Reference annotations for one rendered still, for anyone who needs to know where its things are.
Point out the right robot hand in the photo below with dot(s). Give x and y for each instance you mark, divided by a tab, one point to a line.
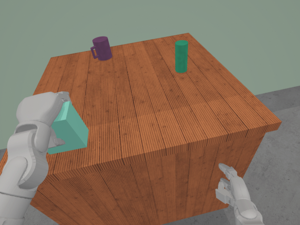
235	189

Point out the robot left forearm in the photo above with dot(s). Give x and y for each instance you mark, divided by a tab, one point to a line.
25	169

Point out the sponge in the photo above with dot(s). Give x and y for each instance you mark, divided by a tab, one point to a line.
69	127

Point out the left robot hand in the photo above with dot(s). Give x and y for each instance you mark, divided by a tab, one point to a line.
45	108

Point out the table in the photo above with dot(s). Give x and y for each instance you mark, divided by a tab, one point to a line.
155	137

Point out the robot right forearm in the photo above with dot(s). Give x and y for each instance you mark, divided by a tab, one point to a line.
246	213

